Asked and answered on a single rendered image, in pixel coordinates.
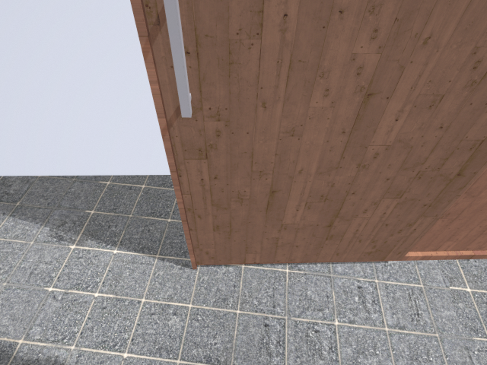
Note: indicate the handle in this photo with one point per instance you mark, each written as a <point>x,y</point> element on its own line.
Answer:
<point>172,12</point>

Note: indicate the wardrobe door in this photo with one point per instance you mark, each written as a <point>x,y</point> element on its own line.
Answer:
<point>463,226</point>
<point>323,130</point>

